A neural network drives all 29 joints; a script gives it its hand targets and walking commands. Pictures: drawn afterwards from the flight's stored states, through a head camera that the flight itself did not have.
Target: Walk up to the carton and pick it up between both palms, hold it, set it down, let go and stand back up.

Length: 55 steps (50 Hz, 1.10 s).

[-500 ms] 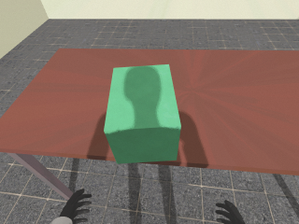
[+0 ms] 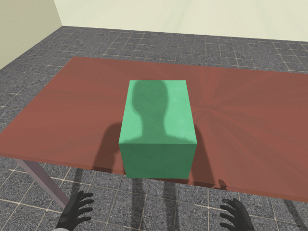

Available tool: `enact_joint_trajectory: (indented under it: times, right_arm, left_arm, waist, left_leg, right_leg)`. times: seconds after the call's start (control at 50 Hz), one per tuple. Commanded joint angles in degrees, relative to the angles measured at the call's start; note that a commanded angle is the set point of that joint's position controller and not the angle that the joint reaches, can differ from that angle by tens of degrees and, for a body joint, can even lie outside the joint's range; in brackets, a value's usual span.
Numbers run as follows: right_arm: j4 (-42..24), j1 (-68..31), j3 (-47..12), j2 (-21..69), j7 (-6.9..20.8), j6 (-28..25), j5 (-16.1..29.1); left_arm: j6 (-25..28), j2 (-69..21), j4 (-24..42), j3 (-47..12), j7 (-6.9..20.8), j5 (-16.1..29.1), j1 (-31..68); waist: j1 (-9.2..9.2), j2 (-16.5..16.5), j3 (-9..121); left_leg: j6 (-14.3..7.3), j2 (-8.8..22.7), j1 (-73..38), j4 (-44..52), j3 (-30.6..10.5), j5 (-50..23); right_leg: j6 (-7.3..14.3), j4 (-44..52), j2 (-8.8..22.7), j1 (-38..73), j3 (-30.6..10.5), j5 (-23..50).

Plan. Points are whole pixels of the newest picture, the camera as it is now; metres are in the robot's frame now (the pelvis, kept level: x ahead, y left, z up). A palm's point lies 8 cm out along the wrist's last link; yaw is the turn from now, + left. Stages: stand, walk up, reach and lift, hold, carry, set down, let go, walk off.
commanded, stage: reach and lift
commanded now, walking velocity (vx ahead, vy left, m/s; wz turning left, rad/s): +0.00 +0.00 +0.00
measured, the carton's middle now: (157, 126) +0.44 +0.02 +0.02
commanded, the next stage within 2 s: none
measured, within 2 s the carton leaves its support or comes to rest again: neither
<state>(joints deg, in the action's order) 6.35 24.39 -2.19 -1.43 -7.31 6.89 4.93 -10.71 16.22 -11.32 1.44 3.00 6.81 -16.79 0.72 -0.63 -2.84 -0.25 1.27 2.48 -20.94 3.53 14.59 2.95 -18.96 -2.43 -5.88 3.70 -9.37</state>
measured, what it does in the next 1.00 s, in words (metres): stands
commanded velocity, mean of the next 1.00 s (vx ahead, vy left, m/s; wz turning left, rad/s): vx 0.00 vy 0.00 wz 0.00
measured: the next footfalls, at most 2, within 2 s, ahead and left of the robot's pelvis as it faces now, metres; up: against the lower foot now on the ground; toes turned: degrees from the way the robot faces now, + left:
none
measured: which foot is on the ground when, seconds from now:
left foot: down 0.00-1.00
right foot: down 0.00-1.00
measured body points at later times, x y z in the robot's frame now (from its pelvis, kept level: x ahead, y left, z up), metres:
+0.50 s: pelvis +0.00 +0.02 +0.00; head -0.01 +0.03 +0.45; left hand +0.22 +0.24 +0.01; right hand +0.21 -0.17 +0.02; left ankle -0.03 +0.11 -0.75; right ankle +0.02 -0.09 -0.75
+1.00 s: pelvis +0.00 +0.02 +0.00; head +0.00 +0.03 +0.45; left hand +0.29 +0.23 +0.05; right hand +0.27 -0.17 +0.05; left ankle -0.03 +0.11 -0.75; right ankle +0.02 -0.09 -0.75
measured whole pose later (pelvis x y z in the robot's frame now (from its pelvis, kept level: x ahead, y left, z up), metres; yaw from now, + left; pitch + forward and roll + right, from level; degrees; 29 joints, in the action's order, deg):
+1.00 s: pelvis +0.00 +0.02 +0.00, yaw -1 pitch -4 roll -1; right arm 1.5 4.4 1.9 -5.7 -8.8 10.3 12.0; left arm -18.7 12.1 -2.1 2.4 -1.0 9.8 1.1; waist 1.4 -0.6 -3.9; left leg -1.9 -0.1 1.2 -20.1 4.5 14.6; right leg 1.2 -18.5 -1.5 -5.0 1.6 -9.0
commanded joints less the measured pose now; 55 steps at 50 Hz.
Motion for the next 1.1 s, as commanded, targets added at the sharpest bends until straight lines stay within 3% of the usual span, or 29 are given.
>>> enact_joint_trajectory:
  times: [0.0,0.3,0.62,0.72,0.84,0.94,1.08]
  right_arm:
    - [-13.4,-2.8,1.0,-2.6,0.1,-3.5,0.1]
    - [-20.1,-6.8,2.5,-4.5,0.6,-5.9,2.6]
    - [-20.2,-15.2,4.7,-5.9,0.1,-7.6,4.9]
    - [-20.4,-20.5,4.4,-6.1,-0.3,-5.8,5.2]
    - [-20.6,-28.2,5.7,-8.0,-1.0,-2.7,6.1]
    - [-18.9,-33.8,5.8,-8.7,-1.3,0.2,7.0]
    - [-16.6,-42.8,6.4,-9.7,-2.5,2.6,7.7]
  left_arm:
    - [3.8,8.1,13.8,3.6,-0.6,0.8,6.0]
    - [6.7,4.9,21.3,1.8,-2.6,2.8,7.0]
    - [7.5,1.8,23.7,0.9,-4.2,2.2,14.8]
    - [5.0,1.9,23.2,1.2,-4.1,2.8,20.1]
    - [-0.9,1.9,25.3,2.7,-4.5,3.1,27.7]
    - [-5.3,2.2,23.9,4.0,-4.0,2.9,33.2]
    - [-8.8,2.5,21.4,5.9,-3.1,2.3,41.5]
  waist:
    - [-0.21,4.7,4.9]
    - [0.93,4.5,5.2]
    - [1.19,4.5,7.5]
    - [0.88,3.1,7.8]
    - [0.42,3.4,10.2]
    - [0.77,3.5,12.1]
    - [-0.35,2.8,15.4]
  left_leg:
    - [1.8,0.7,8.5,4.8,-0.5,-14.5]
    - [2.9,1.1,7.9,4.3,-2.1,-16.7]
    - [3.3,1.1,6.3,4.0,-2.9,-17.9]
    - [2.4,0.7,5.7,4.3,-2.7,-16.6]
    - [2.9,0.3,3.3,4.4,-2.3,-19.4]
    - [3.0,0.1,2.0,4.3,-1.8,-20.7]
    - [2.7,-0.4,1.8,4.0,-1.4,-20.7]
  right_leg:
    - [-1.2,2.5,4.1,8.6,-5.6,8.8]
    - [0.1,2.2,2.8,6.6,-6.1,6.7]
    - [0.6,1.2,2.1,8.1,-6.4,7.5]
    - [-0.1,1.5,2.3,8.6,-6.7,8.2]
    - [-0.5,1.4,1.8,8.9,-5.9,10.7]
    - [-1.0,1.2,1.8,9.5,-5.5,12.4]
    - [-1.6,0.6,1.5,11.8,-4.9,15.2]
